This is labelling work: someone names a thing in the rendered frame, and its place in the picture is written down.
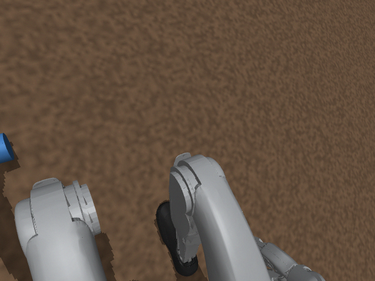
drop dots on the right robot arm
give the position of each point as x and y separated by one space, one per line
303 273

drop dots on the right robot hand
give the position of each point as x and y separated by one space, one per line
276 259

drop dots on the right robot foot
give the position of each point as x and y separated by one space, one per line
168 234

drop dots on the can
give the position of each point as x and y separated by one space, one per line
6 152

